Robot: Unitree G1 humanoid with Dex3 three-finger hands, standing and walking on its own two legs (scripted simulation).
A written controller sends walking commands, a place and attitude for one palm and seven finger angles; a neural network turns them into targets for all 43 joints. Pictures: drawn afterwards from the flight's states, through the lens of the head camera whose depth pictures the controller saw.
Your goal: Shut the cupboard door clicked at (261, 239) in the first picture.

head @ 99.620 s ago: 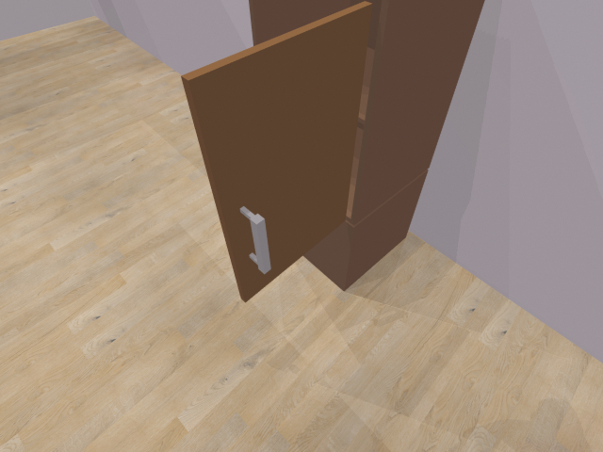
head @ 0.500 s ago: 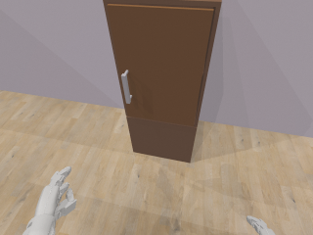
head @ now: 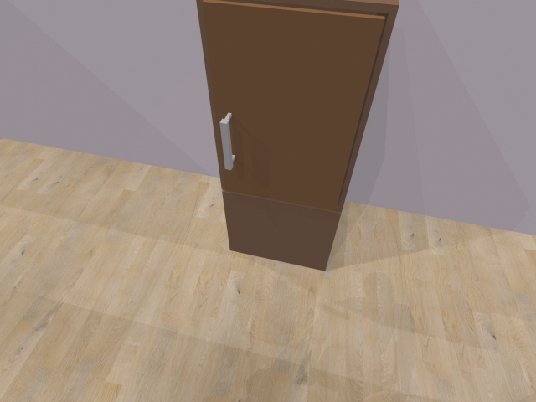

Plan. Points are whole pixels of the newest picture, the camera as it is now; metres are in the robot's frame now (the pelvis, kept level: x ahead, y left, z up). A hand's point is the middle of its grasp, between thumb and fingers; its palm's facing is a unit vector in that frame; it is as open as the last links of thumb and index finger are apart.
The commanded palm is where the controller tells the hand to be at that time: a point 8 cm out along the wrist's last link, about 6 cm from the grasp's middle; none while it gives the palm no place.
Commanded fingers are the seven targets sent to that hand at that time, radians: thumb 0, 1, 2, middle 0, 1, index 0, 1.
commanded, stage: let the arm hang, fingers relaxed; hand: left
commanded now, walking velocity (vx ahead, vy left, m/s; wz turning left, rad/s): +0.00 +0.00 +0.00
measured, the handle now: (229, 142) +0.81 +0.17 -0.11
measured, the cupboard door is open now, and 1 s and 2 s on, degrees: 0 0 0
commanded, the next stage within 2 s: look to check the result in 0.48 s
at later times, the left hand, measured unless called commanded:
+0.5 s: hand out of the picture -0.02 +0.16 -0.18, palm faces +0.02 -0.98 -0.17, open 7.4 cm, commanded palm none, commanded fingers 0.00 0.90 0.90 -0.20 -0.30 -0.20 -0.30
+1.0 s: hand out of the picture -0.01 +0.14 -0.18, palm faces +0.04 -0.99 -0.17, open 7.4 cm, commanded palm none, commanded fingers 0.00 0.90 0.90 -0.20 -0.30 -0.20 -0.30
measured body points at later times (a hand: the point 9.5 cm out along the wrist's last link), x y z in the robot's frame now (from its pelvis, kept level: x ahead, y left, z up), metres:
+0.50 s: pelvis +0.00 -0.01 +0.00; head +0.00 +0.00 +0.45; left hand -0.02 +0.22 -0.16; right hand -0.01 -0.23 -0.16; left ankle +0.08 +0.11 -0.74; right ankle -0.04 -0.12 -0.74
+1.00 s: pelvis +0.02 -0.02 +0.00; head +0.03 -0.02 +0.45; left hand -0.01 +0.19 -0.16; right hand +0.01 -0.24 -0.16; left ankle +0.08 +0.11 -0.74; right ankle -0.04 -0.12 -0.74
